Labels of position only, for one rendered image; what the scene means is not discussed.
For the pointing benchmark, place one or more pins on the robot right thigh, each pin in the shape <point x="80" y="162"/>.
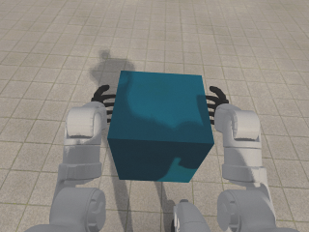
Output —
<point x="188" y="218"/>

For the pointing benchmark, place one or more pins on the carton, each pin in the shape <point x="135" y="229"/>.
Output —
<point x="160" y="128"/>

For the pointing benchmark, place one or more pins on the robot right hand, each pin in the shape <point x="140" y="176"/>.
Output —
<point x="220" y="99"/>

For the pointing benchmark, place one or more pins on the left robot upper arm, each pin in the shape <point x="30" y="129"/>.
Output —
<point x="75" y="210"/>

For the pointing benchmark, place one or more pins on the right robot forearm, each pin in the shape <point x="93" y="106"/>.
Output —
<point x="242" y="142"/>

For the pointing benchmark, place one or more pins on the right robot shin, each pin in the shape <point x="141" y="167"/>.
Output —
<point x="182" y="200"/>

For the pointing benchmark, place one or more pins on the robot left hand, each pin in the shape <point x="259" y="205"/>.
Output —
<point x="99" y="97"/>

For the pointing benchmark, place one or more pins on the left robot forearm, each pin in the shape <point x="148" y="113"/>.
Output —
<point x="81" y="153"/>

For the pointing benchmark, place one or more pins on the right robot upper arm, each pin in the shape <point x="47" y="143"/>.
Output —
<point x="246" y="210"/>

